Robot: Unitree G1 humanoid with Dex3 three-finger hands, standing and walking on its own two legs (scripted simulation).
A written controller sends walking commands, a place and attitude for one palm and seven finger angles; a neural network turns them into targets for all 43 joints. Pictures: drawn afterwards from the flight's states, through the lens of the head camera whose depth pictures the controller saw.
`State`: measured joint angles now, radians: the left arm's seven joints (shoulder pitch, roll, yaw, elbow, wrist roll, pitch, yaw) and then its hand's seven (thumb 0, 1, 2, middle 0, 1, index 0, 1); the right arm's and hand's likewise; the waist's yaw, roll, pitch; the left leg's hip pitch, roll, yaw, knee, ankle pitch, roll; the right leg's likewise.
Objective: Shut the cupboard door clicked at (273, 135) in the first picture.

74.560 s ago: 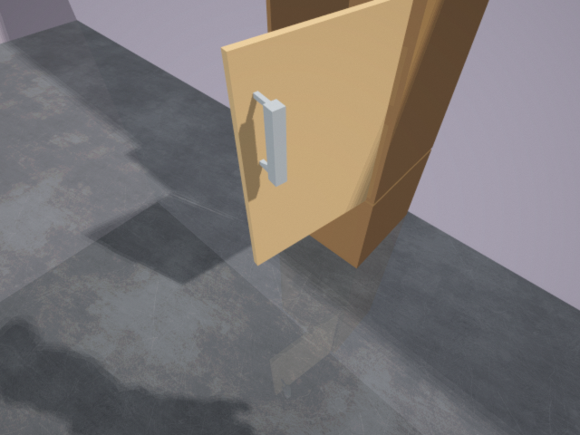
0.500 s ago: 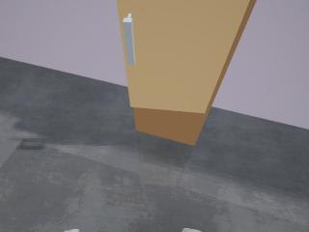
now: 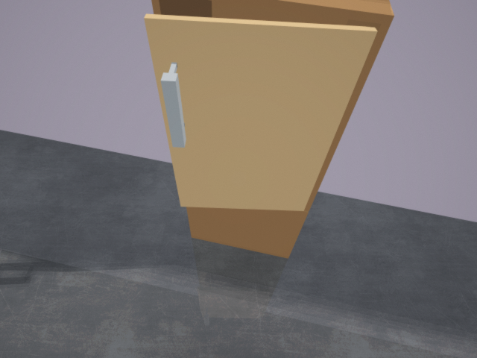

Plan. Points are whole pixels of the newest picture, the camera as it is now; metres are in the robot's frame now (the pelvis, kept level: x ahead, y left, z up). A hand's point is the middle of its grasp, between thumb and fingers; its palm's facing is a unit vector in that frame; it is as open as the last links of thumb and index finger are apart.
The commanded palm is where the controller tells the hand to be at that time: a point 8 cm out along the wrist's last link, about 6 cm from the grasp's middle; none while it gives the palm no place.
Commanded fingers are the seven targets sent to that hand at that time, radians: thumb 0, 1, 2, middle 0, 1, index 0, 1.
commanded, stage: take the last steps up to it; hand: left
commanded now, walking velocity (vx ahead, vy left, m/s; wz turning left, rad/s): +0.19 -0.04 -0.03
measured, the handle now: (176, 106) +0.57 +0.16 +0.09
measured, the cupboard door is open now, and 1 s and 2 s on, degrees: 11 11 11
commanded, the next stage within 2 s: come to a stop and stand still in 0.10 s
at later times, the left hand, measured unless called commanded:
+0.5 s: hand (159, 338) +0.18 +0.16 -0.17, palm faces +0.07 -0.97 -0.21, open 7.3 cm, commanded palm none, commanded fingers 0.00 0.90 0.90 -0.20 -0.30 -0.20 -0.30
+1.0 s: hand out of the picture +0.13 +0.16 -0.16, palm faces +0.01 -0.97 -0.25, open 7.3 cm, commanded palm none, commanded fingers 0.00 0.90 0.90 -0.20 -0.30 -0.20 -0.30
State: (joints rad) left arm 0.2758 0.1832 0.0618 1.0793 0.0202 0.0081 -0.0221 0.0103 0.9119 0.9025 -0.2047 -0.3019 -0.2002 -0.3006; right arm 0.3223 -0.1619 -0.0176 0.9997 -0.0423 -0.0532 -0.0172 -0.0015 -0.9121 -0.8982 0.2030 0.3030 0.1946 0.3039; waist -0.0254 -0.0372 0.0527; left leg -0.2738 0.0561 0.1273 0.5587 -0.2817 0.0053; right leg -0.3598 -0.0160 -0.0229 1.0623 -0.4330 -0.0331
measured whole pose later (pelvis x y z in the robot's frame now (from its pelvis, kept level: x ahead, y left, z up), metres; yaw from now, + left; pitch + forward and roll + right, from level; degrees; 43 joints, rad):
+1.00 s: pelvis +0.08 -0.04 +0.00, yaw -1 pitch -1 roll +0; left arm 0.23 0.20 0.04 1.02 0.02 0.03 0.02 0.00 0.91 0.90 -0.20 -0.30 -0.20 -0.30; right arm 0.19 -0.19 -0.04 1.00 -0.02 0.06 -0.02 0.00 -0.91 -0.90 0.21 0.30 0.20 0.30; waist -0.01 0.02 0.05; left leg -0.35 0.04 0.07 0.55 -0.25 -0.01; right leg -0.17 -0.02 0.02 0.50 -0.33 0.01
